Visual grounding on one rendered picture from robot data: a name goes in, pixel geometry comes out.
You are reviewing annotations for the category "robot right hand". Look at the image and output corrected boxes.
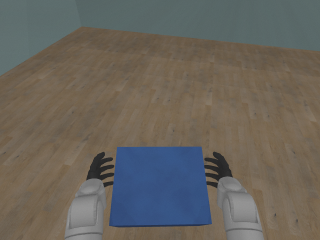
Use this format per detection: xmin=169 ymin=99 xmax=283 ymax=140
xmin=204 ymin=151 xmax=233 ymax=188

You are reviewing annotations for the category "robot right forearm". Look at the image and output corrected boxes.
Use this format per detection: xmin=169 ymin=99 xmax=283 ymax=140
xmin=217 ymin=176 xmax=264 ymax=240

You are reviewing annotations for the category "carton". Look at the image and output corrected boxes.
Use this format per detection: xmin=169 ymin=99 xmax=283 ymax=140
xmin=109 ymin=146 xmax=212 ymax=228

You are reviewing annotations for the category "robot left forearm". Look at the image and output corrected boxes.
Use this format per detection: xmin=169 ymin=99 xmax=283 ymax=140
xmin=64 ymin=178 xmax=107 ymax=240

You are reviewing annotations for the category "robot left hand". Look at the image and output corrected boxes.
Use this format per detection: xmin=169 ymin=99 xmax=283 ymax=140
xmin=86 ymin=152 xmax=114 ymax=188

